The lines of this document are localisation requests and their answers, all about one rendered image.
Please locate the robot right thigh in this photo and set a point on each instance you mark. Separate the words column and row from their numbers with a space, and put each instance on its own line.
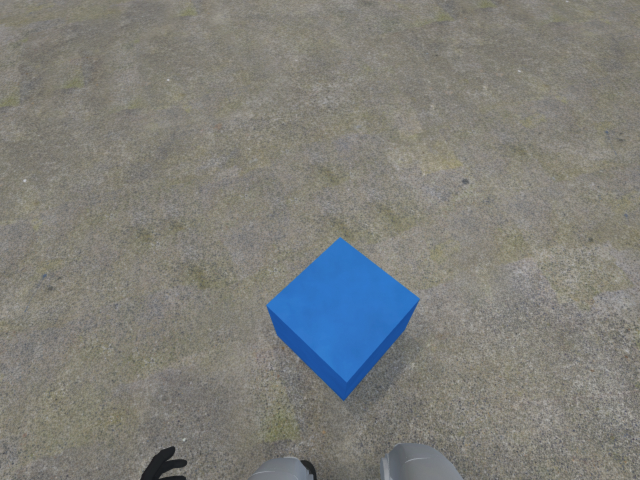
column 413, row 461

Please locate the robot thigh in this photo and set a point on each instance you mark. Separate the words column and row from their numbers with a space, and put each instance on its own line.
column 413, row 461
column 281, row 469

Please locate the left robot hand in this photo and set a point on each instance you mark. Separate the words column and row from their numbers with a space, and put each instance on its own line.
column 158, row 466

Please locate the carton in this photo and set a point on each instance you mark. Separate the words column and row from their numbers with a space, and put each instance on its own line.
column 341, row 314

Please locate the robot left thigh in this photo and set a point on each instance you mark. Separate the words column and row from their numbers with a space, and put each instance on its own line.
column 281, row 469

